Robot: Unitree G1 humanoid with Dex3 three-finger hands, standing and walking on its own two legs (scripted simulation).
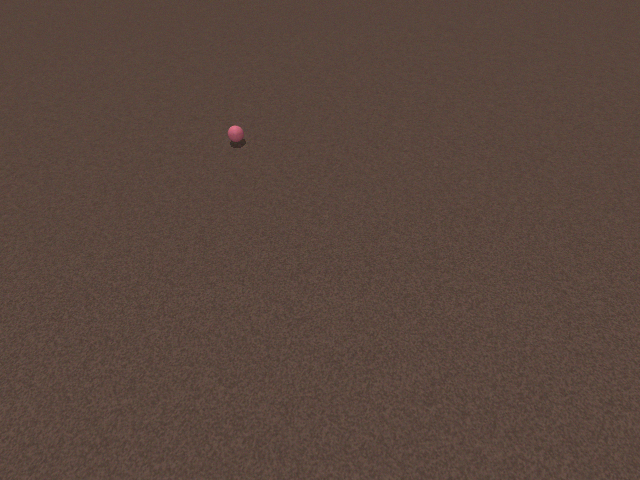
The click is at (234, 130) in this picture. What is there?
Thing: free ball
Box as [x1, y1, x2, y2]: [228, 125, 243, 141]
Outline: 231,126 228,130 229,138 233,141 240,140 243,136 242,129 235,125
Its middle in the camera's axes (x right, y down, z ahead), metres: -0.46 -0.57 +2.09
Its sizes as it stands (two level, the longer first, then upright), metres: 0.086 0.086 0.086
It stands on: the floor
